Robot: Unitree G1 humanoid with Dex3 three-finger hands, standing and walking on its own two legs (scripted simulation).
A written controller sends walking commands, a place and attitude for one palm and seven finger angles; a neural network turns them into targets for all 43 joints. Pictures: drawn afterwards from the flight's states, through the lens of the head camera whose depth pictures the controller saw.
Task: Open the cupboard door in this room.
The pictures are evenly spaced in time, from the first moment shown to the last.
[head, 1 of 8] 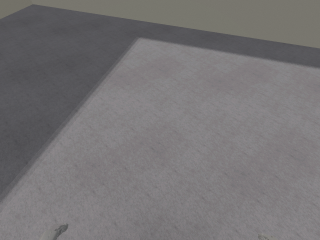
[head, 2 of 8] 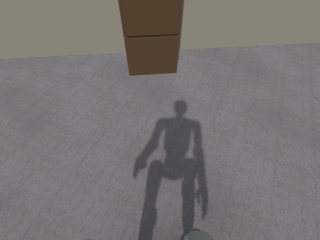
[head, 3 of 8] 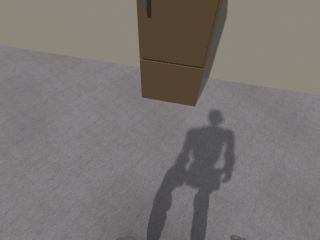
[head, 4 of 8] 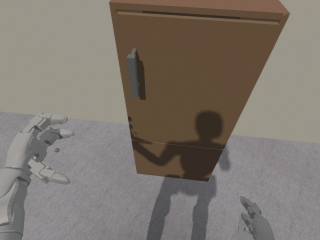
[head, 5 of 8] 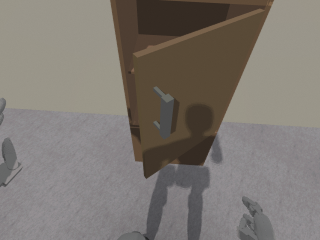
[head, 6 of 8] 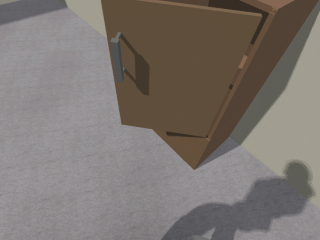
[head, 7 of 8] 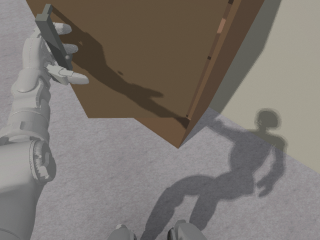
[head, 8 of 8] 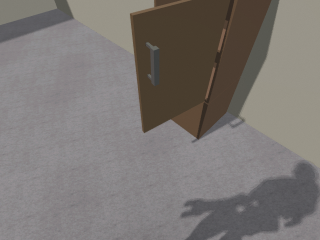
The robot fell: no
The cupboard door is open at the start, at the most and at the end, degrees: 0 80 79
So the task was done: yes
